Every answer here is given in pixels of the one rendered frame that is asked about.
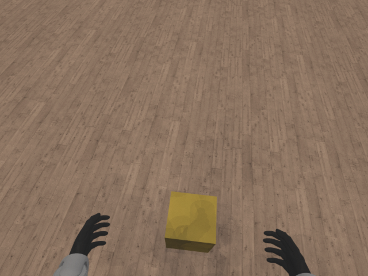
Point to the carton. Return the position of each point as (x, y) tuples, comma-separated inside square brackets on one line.
[(191, 222)]

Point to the left robot forearm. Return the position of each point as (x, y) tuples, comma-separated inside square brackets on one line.
[(73, 265)]

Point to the left robot hand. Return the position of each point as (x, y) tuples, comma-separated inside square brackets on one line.
[(83, 242)]

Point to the right robot hand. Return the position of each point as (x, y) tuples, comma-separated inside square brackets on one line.
[(293, 261)]

